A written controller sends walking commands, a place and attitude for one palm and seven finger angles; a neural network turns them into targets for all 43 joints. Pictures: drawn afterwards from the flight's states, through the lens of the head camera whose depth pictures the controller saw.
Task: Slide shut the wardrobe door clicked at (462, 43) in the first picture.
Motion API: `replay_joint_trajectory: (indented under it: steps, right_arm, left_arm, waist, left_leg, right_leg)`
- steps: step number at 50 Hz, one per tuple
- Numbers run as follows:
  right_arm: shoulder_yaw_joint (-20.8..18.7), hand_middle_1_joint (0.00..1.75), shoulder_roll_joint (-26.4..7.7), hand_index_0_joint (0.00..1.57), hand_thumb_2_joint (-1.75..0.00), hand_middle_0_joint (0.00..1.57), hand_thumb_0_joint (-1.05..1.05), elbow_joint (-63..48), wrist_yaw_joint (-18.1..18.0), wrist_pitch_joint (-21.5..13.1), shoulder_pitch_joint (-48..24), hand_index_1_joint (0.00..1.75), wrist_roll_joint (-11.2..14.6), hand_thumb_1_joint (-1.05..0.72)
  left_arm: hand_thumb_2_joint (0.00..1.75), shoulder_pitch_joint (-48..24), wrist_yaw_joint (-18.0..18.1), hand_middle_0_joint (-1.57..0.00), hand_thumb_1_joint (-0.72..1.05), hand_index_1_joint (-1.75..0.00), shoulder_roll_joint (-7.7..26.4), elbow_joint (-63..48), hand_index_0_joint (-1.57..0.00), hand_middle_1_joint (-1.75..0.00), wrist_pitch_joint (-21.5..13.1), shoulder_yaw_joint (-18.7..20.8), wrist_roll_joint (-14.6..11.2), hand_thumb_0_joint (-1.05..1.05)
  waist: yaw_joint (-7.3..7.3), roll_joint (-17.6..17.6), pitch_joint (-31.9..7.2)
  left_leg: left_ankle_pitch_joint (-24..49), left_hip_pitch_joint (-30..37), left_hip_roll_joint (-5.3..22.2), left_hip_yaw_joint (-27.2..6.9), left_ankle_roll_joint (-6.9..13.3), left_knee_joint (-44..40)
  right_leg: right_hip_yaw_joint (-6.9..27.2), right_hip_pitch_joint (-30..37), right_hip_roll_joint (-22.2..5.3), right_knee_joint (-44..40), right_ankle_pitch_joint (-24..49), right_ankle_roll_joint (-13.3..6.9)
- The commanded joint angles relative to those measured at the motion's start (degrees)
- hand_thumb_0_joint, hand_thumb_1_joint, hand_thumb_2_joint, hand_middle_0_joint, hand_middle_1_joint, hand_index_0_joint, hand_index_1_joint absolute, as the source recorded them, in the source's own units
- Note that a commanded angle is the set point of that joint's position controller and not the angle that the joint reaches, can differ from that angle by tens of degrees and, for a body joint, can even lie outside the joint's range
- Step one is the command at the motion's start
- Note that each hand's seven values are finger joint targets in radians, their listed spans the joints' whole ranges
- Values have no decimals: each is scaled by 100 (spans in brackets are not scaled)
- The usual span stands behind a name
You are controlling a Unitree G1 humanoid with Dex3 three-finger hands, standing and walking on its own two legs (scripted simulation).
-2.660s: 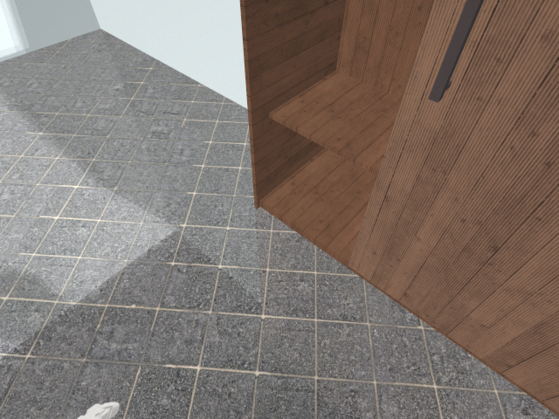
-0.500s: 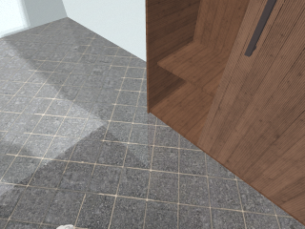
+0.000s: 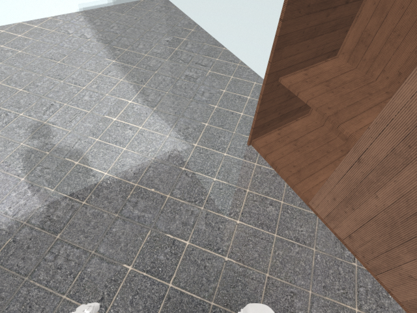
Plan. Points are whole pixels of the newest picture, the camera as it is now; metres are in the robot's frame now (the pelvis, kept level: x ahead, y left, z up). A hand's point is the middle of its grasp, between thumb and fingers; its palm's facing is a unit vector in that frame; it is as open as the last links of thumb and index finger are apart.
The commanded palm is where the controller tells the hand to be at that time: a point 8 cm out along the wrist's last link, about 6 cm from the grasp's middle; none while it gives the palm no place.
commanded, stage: walk to a spot facing it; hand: right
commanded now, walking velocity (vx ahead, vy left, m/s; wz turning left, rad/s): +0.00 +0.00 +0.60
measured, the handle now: out of the picture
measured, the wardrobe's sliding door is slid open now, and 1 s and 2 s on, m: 0.51 0.51 0.51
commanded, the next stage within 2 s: turn to face it in 1.28 s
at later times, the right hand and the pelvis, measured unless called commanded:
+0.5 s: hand out of the picture +0.11 -0.27 -0.17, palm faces -0.22 +0.96 -0.19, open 7.4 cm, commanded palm none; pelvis -0.01 -0.08 +0.01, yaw +18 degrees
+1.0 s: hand (205, 235) +0.32 +0.01 -0.17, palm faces -0.57 +0.80 -0.17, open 7.4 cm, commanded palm none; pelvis +0.11 +0.08 -0.02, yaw +35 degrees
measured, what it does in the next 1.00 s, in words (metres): walks ahead, turning left: right foot, then left foot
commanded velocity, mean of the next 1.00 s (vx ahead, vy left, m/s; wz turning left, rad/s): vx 0.29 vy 0.00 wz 0.51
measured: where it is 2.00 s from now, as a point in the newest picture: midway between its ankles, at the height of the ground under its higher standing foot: (155, 276)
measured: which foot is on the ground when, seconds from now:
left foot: down 0.00-0.24, up 0.26-0.86, down 0.88-1.00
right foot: up 0.00-0.22, down 0.24-0.90, up 0.92-1.00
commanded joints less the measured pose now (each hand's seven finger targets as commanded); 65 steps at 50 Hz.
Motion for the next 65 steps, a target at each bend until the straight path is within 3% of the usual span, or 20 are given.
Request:
replay_joint_trajectory:
  steps: [1,7,10,11,12,13,15,18,22,33,38,41,43,44,45,46,49,53,57,65]
  right_arm:
    - [-329,30,-1258,20,-90,20,0,-319,-81,-109,318,30,-60,-90]
    - [-363,30,-1390,20,-90,20,0,-476,-61,-34,20,30,-111,-90]
    - [-362,30,-1416,20,-90,20,0,-647,-12,13,-556,30,-80,-90]
    - [-311,30,-1144,20,-90,20,0,-767,17,17,-650,30,-67,-90]
    - [-260,30,-744,20,-90,20,0,-874,85,5,-585,30,-11,-90]
    - [-346,30,-999,20,-90,20,0,-988,100,-8,-922,30,-72,-90]
    - [-486,30,-1154,20,-90,20,0,-672,214,35,-461,30,-186,-90]
    - [-425,30,-841,20,-90,20,0,-437,318,83,-1,30,-178,-90]
    - [-367,30,-700,20,-90,20,0,-431,296,59,-194,30,-176,-90]
    - [-236,30,-365,20,-90,20,0,-624,371,-14,-1358,30,-134,-90]
    - [-154,30,-140,20,-90,20,0,-704,365,-132,-1814,30,-117,-90]
    - [-186,30,-222,20,-90,20,0,-498,319,-271,-1106,30,-107,-90]
    - [-353,30,-771,20,-90,20,0,51,231,-412,562,30,-151,-90]
    - [-510,30,-1441,20,-90,20,0,238,124,-472,1280,30,-126,-90]
    - [-571,30,-1830,20,-90,20,0,327,39,-415,1517,30,27,-90]
    - [-585,30,-1775,20,-90,20,0,244,-17,-398,1179,30,46,-90]
    - [-287,30,-1012,20,-90,20,0,85,-27,-506,120,30,11,-90]
    - [-146,30,-648,20,-90,20,0,177,-43,-642,-179,30,-65,-90]
    - [-119,30,-532,20,-90,20,0,296,-37,-691,89,30,-62,-90]
    - [-128,30,-804,20,-90,20,0,567,-112,-692,694,30,-85,-90]
  left_arm:
    - [90,-221,47,-20,90,-30,432,-546,-20,-30,-141,54,16,0]
    - [90,63,42,-20,90,-30,401,-642,-20,-30,-217,32,-54,0]
    - [90,1098,37,-20,90,-30,506,-418,-20,-30,-306,67,-53,0]
    - [90,1506,98,-20,90,-30,819,-332,-20,-30,-367,137,-29,0]
    - [90,1462,108,-20,90,-30,1384,-402,-20,-30,-372,234,38,0]
    - [90,1047,132,-20,90,-30,1512,-587,-20,-30,-376,215,15,0]
    - [90,219,81,-20,90,-30,853,-785,-20,-30,-442,-2,55,0]
    - [90,389,89,-20,90,-30,689,-690,-20,-30,-571,-56,40,0]
    - [90,1346,111,-20,90,-30,456,-357,-20,-30,-677,-87,-5,0]
    - [90,2459,104,-20,90,-30,323,243,-20,-30,-783,-30,82,0]
    - [90,2589,65,-20,90,-30,299,458,-20,-30,-735,-1,154,0]
    - [90,2365,26,-20,90,-30,499,418,-20,-30,-735,65,131,0]
    - [90,2183,-56,-20,90,-30,508,314,-20,-30,-726,55,26,0]
    - [90,2308,-118,-20,90,-30,95,150,-20,-30,-729,-33,-51,0]
    - [90,1788,-76,-20,90,-30,-8,-138,-20,-30,-716,-72,-73,0]
    - [90,1510,-62,-20,90,-30,139,-176,-20,-30,-719,-21,-85,0]
    - [90,1110,-70,-20,90,-30,-72,-47,-20,-30,-618,-1,52,0]
    - [90,1836,-114,-20,90,-30,-332,245,-20,-30,-417,-34,108,0]
    - [90,1060,-221,-20,90,-30,-255,-27,-20,-30,-434,-18,101,0]
    - [90,-127,-318,-20,90,-30,-189,-348,-20,-30,-614,-78,60,0]
  waist:
    - [-92,722,-742]
    - [-45,923,-839]
    - [467,987,-942]
    - [697,141,-981]
    - [689,-1725,-694]
    - [632,-1435,-76]
    - [26,-764,358]
    - [-117,-645,296]
    - [145,-815,287]
    - [576,-546,583]
    - [704,-705,518]
    - [319,-769,-124]
    - [-480,-169,-1220]
    - [-695,1158,-2019]
    - [-701,1563,-2277]
    - [-616,1026,-1974]
    - [-51,-3,-308]
    - [519,640,-216]
    - [379,840,-76]
    - [37,592,62]
  left_leg:
    - [903,1074,1556,-2077,535,-768]
    - [25,469,1371,-2481,560,-926]
    - [-2090,-897,890,-2191,91,-970]
    - [-2621,-2002,343,-1593,-221,-142]
    - [-2586,-3058,-386,-455,-471,1711]
    - [-2142,-2990,217,-192,-579,2693]
    - [-1113,-2225,356,-111,-669,3716]
    - [-361,-2272,371,225,-707,4689]
    - [112,-2804,601,249,-759,4748]
    - [-322,-3221,1261,766,-724,3082]
    - [-635,-2540,1070,1212,-469,1857]
    - [-998,-1175,540,1637,-133,1073]
    - [-39,1902,560,1400,135,423]
    - [153,3831,2183,-876,654,227]
    - [1065,4103,2941,-2682,1061,-316]
    - [683,3507,2985,-2407,1215,-539]
    - [794,923,2393,-1161,724,-930]
    - [1111,50,1741,66,476,-1154]
    - [564,242,1610,51,510,-1383]
    - [1886,1367,1916,-25,457,-832]
  right_leg:
    - [73,-419,-1,-376,-241,-5]
    - [-8,662,233,-1914,-565,-203]
    - [-168,2527,365,-3576,-34,-409]
    - [420,3572,-308,-4341,-556,-595]
    - [2224,3625,-1880,-5159,-2007,-820]
    - [2804,2332,-2708,-5497,-2382,-1137]
    - [1731,1117,-1787,-5454,-1820,-842]
    - [484,1108,-1183,-5307,-1122,-559]
    - [108,1870,-1150,-5108,-195,-316]
    - [-449,2969,-1957,-5097,789,-1219]
    - [-1186,3165,-1937,-4682,1886,-1094]
    - [-1778,3271,-1848,-3455,4513,-921]
    - [-2091,1752,-1571,-1166,4287,-465]
    - [-1932,-238,-798,428,32,-144]
    - [-1166,-1206,-282,1814,-1542,-110]
    - [-608,-1300,-542,2204,-1012,-228]
    - [-319,-924,-921,1635,52,-226]
    - [-472,-401,-789,731,493,-127]
    - [-533,-677,-742,-232,1077,-76]
    - [-820,-249,-391,-2319,808,-330]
